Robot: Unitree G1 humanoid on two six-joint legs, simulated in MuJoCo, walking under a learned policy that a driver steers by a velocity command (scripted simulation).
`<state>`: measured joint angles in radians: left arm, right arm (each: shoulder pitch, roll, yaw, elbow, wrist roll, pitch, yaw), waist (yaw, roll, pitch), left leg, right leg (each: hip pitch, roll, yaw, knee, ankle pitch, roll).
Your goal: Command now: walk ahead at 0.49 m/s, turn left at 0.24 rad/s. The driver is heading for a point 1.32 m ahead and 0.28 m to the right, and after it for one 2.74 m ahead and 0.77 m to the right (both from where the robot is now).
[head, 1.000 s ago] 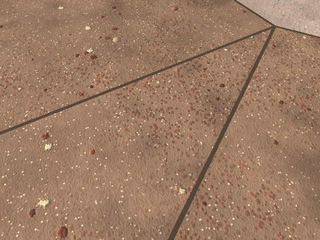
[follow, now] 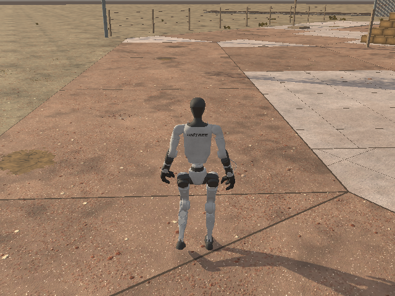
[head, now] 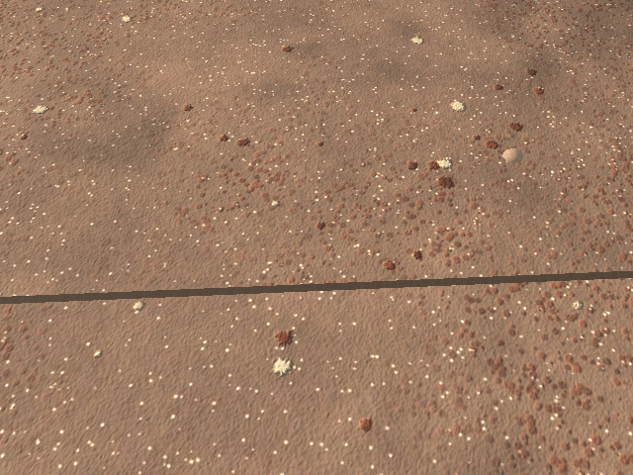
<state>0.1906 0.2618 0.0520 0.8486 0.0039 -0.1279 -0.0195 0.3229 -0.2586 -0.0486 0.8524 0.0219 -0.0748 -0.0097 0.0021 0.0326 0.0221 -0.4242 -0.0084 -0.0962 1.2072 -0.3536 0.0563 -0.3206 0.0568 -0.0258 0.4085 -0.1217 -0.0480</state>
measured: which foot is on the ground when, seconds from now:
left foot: up 0.00-0.34, down 0.36-0.90, up 0.92-1.00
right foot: down 0.00-0.36, up 0.38-0.90, down 0.92-1.00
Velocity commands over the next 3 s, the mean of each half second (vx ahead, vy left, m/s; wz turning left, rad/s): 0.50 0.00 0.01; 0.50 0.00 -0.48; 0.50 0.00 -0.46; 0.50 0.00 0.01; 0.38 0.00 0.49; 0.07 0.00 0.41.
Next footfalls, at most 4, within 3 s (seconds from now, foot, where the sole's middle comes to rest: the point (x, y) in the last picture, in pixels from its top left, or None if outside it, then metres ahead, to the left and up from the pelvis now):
0.36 left None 0.35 0.17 -0.77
0.92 right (384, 410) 0.61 -0.11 -0.77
1.40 left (354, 281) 0.96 -0.05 -0.77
1.92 right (489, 255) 1.04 -0.41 -0.77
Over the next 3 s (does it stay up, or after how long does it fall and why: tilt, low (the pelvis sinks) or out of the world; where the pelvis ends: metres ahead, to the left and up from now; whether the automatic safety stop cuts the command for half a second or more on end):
stays up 1.28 -0.39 0.00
